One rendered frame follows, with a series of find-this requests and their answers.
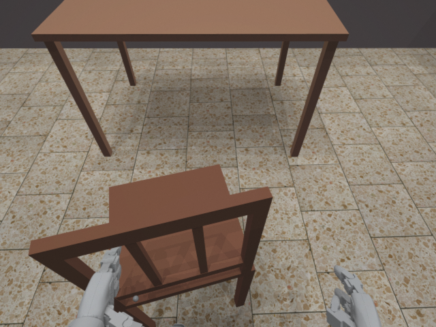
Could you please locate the chair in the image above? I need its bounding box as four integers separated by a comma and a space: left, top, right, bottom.
28, 164, 273, 327

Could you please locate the table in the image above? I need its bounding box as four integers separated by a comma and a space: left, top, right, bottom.
31, 0, 349, 157

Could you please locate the right robot hand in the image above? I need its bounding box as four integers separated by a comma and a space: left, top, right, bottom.
326, 265, 382, 327

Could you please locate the left robot hand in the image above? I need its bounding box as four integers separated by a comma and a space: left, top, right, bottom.
76, 246, 144, 327

